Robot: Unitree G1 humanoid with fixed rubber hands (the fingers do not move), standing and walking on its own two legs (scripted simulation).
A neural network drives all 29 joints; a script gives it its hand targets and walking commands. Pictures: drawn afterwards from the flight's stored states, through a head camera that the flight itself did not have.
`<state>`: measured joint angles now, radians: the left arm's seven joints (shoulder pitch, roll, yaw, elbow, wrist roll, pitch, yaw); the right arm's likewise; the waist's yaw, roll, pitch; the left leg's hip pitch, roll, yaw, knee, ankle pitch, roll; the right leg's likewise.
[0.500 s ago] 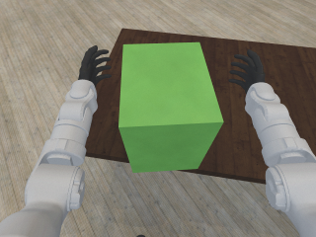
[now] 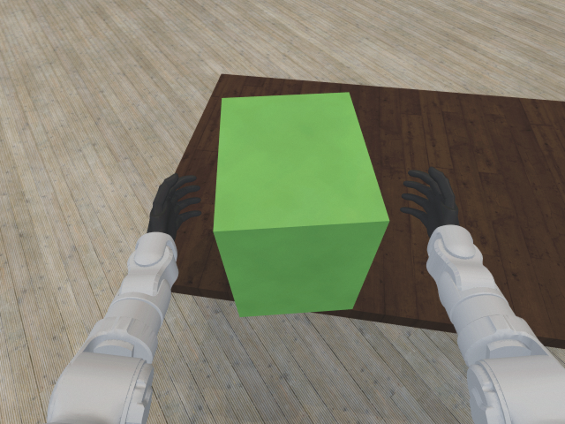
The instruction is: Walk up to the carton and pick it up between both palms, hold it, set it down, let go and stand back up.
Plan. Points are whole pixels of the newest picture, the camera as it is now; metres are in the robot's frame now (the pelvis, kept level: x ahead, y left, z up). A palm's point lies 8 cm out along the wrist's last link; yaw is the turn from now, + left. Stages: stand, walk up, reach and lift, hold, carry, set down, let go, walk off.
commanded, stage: set down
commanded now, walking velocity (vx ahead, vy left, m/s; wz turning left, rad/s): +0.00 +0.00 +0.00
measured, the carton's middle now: (291, 210) +0.48 +0.02 -0.03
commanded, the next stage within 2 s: none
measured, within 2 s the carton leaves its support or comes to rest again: neither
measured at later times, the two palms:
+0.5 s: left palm (164, 275) +0.33 +0.21 +0.00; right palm (442, 269) +0.34 -0.20 +0.02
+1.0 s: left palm (149, 331) +0.26 +0.23 -0.03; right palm (449, 325) +0.27 -0.20 -0.02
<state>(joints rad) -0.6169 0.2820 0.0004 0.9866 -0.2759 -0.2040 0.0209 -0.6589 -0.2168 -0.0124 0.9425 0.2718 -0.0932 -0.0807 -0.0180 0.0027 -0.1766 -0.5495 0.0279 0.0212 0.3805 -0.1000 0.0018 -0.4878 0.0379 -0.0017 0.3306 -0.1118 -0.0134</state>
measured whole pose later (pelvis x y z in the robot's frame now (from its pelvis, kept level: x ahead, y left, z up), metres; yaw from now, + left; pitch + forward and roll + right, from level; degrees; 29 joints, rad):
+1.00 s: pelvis +0.02 -0.01 +0.00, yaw +0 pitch +5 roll -1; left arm -0.03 0.26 -0.05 0.79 -0.25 -0.47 0.00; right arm -0.08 -0.14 0.04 0.84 0.22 -0.43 -0.02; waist 0.00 -0.05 -0.10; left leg -0.34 0.02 0.01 0.47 -0.21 -0.01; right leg -0.28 0.04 0.00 0.44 -0.24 -0.02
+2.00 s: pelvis +0.07 -0.01 +0.00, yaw -1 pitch +3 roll +0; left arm 0.27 0.26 0.03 0.54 -0.06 -0.14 -0.05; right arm 0.19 -0.11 0.07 0.87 0.13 -0.46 -0.03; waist 0.04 -0.07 -0.01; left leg -0.21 0.03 0.03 0.47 -0.30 -0.02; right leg -0.16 0.04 0.03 0.44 -0.32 -0.03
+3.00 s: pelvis +0.05 +0.01 -0.01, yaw -4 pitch -2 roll +0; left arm 0.37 0.20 0.02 0.85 0.02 -0.01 0.02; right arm 0.32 -0.28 -0.05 0.99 -0.03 0.04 -0.01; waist 0.00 0.00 -0.05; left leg -0.18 0.03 0.08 0.55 -0.34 0.01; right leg -0.16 0.05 0.09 0.53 -0.34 -0.01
